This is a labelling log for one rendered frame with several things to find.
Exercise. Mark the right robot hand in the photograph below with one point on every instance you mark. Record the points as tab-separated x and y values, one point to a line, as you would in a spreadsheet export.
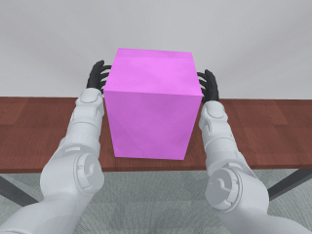
210	92

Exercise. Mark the robot left upper arm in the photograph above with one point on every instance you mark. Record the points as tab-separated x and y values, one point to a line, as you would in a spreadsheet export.
68	185

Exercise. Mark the left robot hand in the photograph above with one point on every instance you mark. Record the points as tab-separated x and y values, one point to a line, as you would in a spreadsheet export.
95	78

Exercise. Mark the carton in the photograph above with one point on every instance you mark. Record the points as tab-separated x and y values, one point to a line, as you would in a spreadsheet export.
152	99

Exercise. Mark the table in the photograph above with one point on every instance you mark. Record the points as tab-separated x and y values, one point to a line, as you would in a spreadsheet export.
271	134

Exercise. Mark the left robot forearm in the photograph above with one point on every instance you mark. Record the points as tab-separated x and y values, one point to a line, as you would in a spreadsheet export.
84	127

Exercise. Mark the right robot forearm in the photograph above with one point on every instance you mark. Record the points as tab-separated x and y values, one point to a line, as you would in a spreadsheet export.
219	143

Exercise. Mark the robot right upper arm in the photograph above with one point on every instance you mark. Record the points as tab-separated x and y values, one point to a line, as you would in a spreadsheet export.
241	203

